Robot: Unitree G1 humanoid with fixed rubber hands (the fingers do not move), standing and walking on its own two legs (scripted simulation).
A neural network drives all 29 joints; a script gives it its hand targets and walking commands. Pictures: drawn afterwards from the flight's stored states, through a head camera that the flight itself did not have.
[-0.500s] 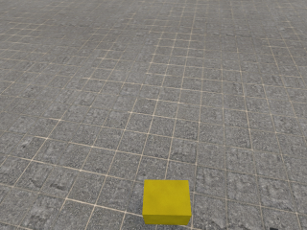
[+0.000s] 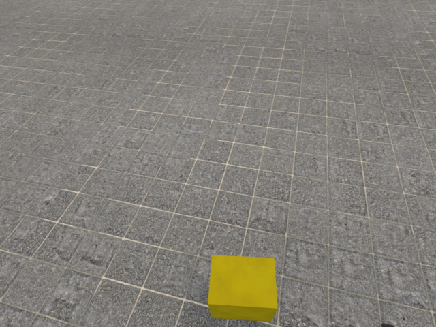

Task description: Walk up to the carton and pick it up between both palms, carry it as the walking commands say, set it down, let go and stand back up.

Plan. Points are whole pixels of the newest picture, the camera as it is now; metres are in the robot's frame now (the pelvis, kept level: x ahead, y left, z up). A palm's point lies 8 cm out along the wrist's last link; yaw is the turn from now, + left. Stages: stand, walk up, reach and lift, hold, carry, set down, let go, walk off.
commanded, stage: walk up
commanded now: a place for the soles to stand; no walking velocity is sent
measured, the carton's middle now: (242, 288) +0.40 -0.03 -0.66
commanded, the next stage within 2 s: reach and lift in 0.40 s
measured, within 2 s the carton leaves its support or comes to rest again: neither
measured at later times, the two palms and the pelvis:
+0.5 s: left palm out of the picture +0.12 +0.31 -0.10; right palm out of the picture +0.13 -0.28 -0.11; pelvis -0.01 +0.00 -0.01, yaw -4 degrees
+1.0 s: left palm (116, 307) +0.22 +0.26 -0.16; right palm (357, 300) +0.23 -0.26 -0.15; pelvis -0.05 +0.02 -0.06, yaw -9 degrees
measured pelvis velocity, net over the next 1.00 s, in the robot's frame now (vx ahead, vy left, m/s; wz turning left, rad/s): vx -0.05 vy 0.02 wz -0.15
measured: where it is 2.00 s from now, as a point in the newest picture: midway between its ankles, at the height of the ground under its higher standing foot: outside the picture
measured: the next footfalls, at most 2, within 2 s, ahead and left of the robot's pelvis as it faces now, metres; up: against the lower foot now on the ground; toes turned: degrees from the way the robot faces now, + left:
none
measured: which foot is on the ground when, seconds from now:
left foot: down 0.00-1.00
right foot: down 0.00-1.00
